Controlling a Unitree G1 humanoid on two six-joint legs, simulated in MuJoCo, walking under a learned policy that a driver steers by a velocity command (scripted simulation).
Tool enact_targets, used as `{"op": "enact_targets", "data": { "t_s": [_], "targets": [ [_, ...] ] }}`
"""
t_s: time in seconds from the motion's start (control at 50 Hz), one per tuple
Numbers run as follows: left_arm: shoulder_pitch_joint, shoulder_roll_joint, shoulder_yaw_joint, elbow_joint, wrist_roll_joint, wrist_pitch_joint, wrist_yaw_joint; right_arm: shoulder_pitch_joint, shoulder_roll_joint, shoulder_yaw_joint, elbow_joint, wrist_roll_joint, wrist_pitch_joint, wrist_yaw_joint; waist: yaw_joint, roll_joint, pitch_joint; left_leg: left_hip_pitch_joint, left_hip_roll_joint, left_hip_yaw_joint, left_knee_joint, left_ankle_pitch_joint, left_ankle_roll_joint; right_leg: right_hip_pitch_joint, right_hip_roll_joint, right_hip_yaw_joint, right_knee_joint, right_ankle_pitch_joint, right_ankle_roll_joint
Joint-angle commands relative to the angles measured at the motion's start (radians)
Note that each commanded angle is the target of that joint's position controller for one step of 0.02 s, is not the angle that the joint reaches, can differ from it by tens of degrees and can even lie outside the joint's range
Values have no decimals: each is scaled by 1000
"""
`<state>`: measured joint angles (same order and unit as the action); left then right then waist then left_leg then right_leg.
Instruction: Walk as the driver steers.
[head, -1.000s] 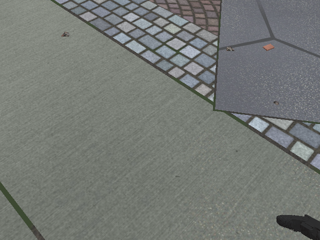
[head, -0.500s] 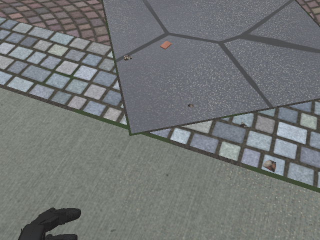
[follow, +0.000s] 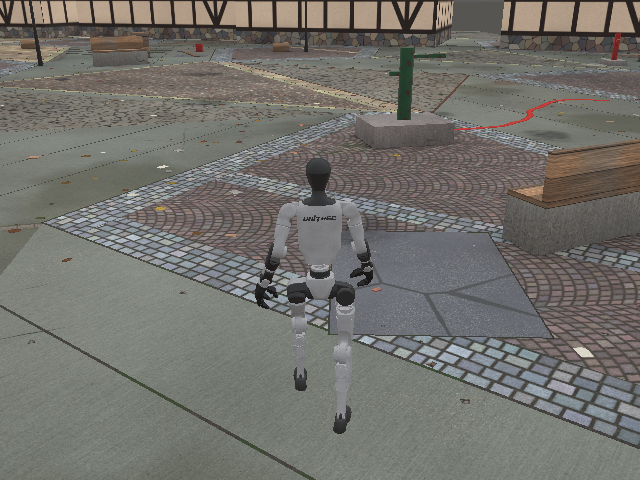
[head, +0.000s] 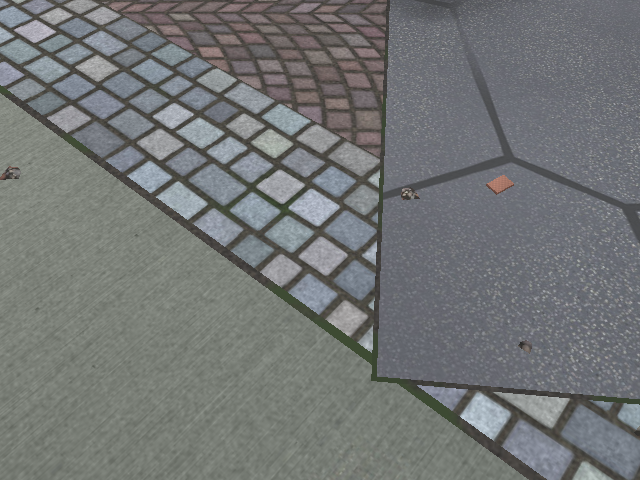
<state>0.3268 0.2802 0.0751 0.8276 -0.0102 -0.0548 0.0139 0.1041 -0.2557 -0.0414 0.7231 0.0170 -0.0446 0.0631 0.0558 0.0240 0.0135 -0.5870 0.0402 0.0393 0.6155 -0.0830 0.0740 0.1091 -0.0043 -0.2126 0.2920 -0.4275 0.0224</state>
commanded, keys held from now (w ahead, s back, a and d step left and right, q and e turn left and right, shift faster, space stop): w+q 0.10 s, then w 0.88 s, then w+e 0.02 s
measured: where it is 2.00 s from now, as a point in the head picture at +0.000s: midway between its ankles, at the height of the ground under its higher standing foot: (335, 214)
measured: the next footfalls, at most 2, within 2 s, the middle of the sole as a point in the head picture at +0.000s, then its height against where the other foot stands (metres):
left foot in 0.02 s outside the picture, level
right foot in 0.54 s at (384, 459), level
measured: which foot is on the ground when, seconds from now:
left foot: up 0.00-0.00, down 0.02-0.56, up 0.58-1.00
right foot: down 0.00-0.04, up 0.06-0.52, down 0.54-1.00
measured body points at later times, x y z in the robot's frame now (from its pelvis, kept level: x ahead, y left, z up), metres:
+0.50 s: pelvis +0.29 +0.02 +0.01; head +0.32 +0.02 +0.46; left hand +0.46 +0.28 -0.07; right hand +0.37 -0.26 -0.10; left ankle +0.14 +0.10 -0.72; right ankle +0.47 -0.09 -0.70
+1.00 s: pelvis +0.56 +0.04 +0.02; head +0.59 +0.04 +0.47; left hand +0.51 +0.32 -0.11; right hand +0.82 -0.15 -0.07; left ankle +0.71 +0.21 -0.69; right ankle +0.47 -0.08 -0.72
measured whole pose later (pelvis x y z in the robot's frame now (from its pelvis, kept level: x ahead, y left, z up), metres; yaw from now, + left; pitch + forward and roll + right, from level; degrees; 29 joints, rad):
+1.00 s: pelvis +0.56 +0.04 +0.02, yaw +10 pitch +2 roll -2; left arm 0.37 0.28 0.05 0.87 -0.02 -0.07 -0.01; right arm 0.06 -0.25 -0.04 0.70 0.01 -0.07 0.03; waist 0.09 0.04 0.02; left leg -0.61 0.08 -0.03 0.56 0.04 0.00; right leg 0.01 0.06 -0.02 0.23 -0.29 -0.04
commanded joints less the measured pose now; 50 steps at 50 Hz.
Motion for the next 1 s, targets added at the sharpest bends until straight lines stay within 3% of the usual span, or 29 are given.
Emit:
{"op": "enact_targets", "data": {
  "t_s": [0.02, 0.04, 0.06, 0.08, 0.1, 0.12, 0.14, 0.16, 0.22, 0.28, 0.34, 0.4, 0.46, 0.5, 0.52, 0.54, 0.56, 0.58, 0.6, 0.62, 0.64, 0.66, 0.68, 0.7, 0.76, 0.88, 0.94, 1.0],
  "targets": [
    [-42, 191, 42, -61, -6, 11, 21, 233, -199, -85, -26, 4, -6, -10, -182, -84, -141, 389, -109, 53, -58, -32, 88, -121, -211, 6, 456, 1095, -82],
    [-3, 120, 15, -85, 26, -2, 21, 352, -299, -112, -9, 8, 3, -34, -197, 103, -244, 689, 92, -261, -65, 35, 163, -395, -140, 3, 793, 596, -35],
    [59, 27, -19, -129, 26, -37, 2, 304, -339, -109, -39, 10, -9, -29, -101, 275, -377, 971, 298, -854, -245, -159, 377, -781, 85, 187, 1114, -155, 16],
    [-50, 129, 1, -135, -10, -73, -17, 320, -253, -88, -46, 5, -14, -25, -179, 125, -376, 973, 283, -828, -312, -235, 324, -888, 20, 341, 1145, -118, -14],
    [-126, 141, 2, -162, -34, -89, -24, 288, -208, -76, -45, 1, -20, -29, -173, 79, -240, 858, 247, -675, -312, -198, 279, -926, -20, 321, 1096, -39, -38],
    [-132, 123, -3, -154, -20, -93, -18, 222, -181, -66, -52, 0, -22, -30, -120, -31, -146, 694, 210, -548, -315, -87, 241, -885, -73, 307, 995, 37, -42],
    [-133, 134, 6, -143, 5, -86, -11, 164, -138, -53, -65, -5, -23, -34, -88, -29, -104, 577, 179, -459, -328, 29, 221, -819, -106, 297, 909, 79, -35],
    [-110, 132, 10, -137, 10, -72, -14, 137, -124, -45, -79, -18, -23, -38, -61, 1, -86, 495, 159, -416, -351, 103, 217, -755, -122, 296, 883, 106, -28],
    [-83, 94, 3, -128, 19, -39, -10, 146, -145, -48, -66, -17, -34, -46, -40, 13, -64, 395, 134, -312, -399, 253, 225, -719, -126, 265, 780, 171, 11],
    [-177, 71, -8, -153, 21, -34, -8, 175, -162, -50, -42, -11, -35, -60, -70, 23, -26, 387, 98, -227, -422, 268, 189, -752, -120, 250, 589, 355, 32],
    [-273, 52, -17, -168, 12, -43, -20, 210, -170, -49, -20, -6, -32, -65, -115, 37, -9, 399, 73, -183, -423, 172, 147, -703, -85, 232, 378, 537, 26],
    [-346, 60, -17, -189, 1, -53, -35, 257, -178, -50, 10, -2, -27, -63, -148, 46, 23, 466, 116, -220, -411, 99, 146, -710, -64, 233, 282, 567, 9],
    [-371, 77, -13, -209, 3, -63, -51, 282, -186, -56, 33, 0, -15, -68, -144, 52, 35, 595, 173, -260, -348, 166, 134, -757, -52, 242, 222, 462, -32],
    [-320, 96, -6, -200, 3, -67, -55, 271, -196, -61, 39, 0, -6, -74, -109, 73, 15, 635, 184, -265, -289, 301, 112, -686, -32, 227, 201, 381, -63],
    [-243, 115, 6, -180, 4, -69, -52, 249, -200, -61, 35, -1, -2, -75, -61, 80, -29, 630, 160, -242, -205, 465, 95, -568, -1, 196, 178, 370, -86],
    [-106, 154, 25, -142, 9, -69, -46, 237, -181, -52, 29, -6, 0, -75, 6, 60, -127, 577, 105, -200, -40, 543, 68, -355, -4, 193, 179, 413, -121],
    [70, 217, 38, -117, 22, -68, -39, 241, -133, -31, 6, -25, 0, -76, 68, -40, -281, 392, 35, -155, 253, 293, 32, -55, -178, 392, 213, 446, -191],
    [129, 276, 55, -83, 16, -61, -46, 403, -37, -4, 5, -10, -21, -68, -1, -339, -396, -7, -139, -120, 599, -413, -41, 282, -386, 858, 124, 241, -359],
    [135, 176, 30, -86, -7, -58, -47, 341, -129, -18, 18, 3, -34, -63, 47, -237, -357, -137, -95, -214, 694, -487, -36, 269, -372, 950, 31, 24, -332],
    [59, 138, 16, -97, -5, -55, -41, 224, -177, -32, -15, 18, -42, -59, 52, -160, -202, -192, -41, -186, 699, -396, -30, 136, -339, 801, 8, 17, -284],
    [-11, 129, 10, -108, 8, -49, -38, 158, -167, -29, -32, 11, -46, -61, 26, -74, -118, -165, 8, -146, 653, -309, -30, -8, -300, 693, -13, 113, -260],
    [-51, 111, 2, -111, 15, -47, -40, 132, -159, -32, -39, -5, -47, -62, 1, -58, -57, -139, 35, -135, 593, -259, -37, -118, -269, 624, -41, 218, -260],
    [-70, 94, -5, -112, 23, -50, -40, 154, -149, -35, -36, -8, -42, -61, -32, -86, -49, -81, 61, -138, 555, -225, -40, -182, -241, 571, -64, 294, -254],
    [-76, 88, -7, -109, 21, -53, -42, 181, -132, -33, -28, -6, -35, -61, -49, -105, -50, -46, 68, -131, 524, -212, -48, -214, -222, 532, -86, 336, -256],
    [-65, 118, 1, -85, 8, -60, -37, 163, -97, -25, -33, -13, -19, -66, -61, -98, -23, -62, 84, -104, 417, -162, -79, -266, -213, 440, -136, 449, -276],
    [2, 151, 7, -39, -3, -42, -22, -27, -60, -11, -75, -11, -33, -55, 2, -81, 16, -40, 59, -64, 60, 146, -94, -245, -161, 301, -156, 494, -227],
    [58, 160, 9, -5, -9, -29, -21, -113, -61, -10, -102, -2, -41, -41, 35, -81, 38, -37, 38, -54, -30, 171, -84, -180, -191, 308, -132, 475, -224],
    [81, 168, 14, 20, -13, -12, -15, -158, -77, -14, -129, -1, -50, -25, 30, -90, 52, -44, 24, -64, -91, 85, -52, -90, -237, 341, -74, 524, -210]
  ]
}}
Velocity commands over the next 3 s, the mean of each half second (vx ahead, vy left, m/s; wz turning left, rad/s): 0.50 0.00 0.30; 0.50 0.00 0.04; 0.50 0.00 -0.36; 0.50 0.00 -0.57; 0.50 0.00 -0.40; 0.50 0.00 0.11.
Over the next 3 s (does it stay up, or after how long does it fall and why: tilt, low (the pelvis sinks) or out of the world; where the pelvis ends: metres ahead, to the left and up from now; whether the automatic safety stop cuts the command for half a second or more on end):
stays up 1.54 -0.24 0.02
